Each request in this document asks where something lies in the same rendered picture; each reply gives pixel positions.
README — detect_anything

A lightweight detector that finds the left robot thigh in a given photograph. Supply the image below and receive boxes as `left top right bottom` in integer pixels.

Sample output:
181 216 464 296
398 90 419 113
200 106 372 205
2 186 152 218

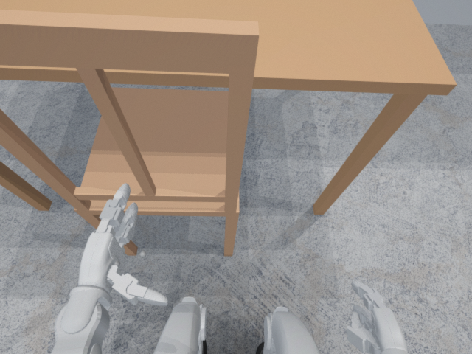
153 302 207 354

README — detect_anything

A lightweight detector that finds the chair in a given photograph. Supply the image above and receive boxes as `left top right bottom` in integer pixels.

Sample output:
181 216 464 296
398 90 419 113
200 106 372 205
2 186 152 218
0 10 259 257

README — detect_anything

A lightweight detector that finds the robot thigh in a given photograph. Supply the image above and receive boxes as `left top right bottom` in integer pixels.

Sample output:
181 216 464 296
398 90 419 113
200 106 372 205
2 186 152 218
153 302 207 354
264 311 321 354

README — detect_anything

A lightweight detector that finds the table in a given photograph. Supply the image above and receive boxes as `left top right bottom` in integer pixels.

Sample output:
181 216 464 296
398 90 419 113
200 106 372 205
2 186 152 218
0 0 457 215

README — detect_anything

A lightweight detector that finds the robot left hand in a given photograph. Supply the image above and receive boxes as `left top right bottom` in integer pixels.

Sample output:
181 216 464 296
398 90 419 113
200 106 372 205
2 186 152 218
78 183 168 306

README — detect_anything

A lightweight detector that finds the robot right hand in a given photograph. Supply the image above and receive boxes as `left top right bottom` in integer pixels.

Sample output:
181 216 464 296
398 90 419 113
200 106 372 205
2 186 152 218
347 280 408 354

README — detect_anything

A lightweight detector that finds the left robot forearm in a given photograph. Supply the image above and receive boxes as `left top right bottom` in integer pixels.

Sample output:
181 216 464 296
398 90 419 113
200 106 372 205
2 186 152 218
51 285 113 354

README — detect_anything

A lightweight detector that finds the right robot thigh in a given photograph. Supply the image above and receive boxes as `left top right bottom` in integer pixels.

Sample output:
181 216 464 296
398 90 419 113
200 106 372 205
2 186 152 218
264 311 321 354

